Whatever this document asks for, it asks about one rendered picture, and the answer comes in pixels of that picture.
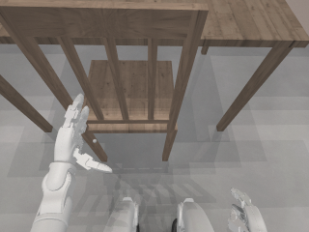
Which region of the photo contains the robot left forearm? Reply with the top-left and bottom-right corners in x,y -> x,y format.
30,160 -> 77,232

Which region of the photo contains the right robot shin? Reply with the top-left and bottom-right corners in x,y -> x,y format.
177,198 -> 194,232

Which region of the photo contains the robot right hand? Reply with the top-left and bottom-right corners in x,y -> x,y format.
228,188 -> 267,232

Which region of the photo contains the chair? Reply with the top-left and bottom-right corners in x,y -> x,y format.
0,0 -> 209,162

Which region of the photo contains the robot left hand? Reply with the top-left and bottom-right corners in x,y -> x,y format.
54,93 -> 113,173

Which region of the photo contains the left robot thigh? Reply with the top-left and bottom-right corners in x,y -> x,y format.
103,200 -> 139,232

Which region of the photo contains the table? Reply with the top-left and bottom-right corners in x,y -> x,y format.
0,0 -> 309,132

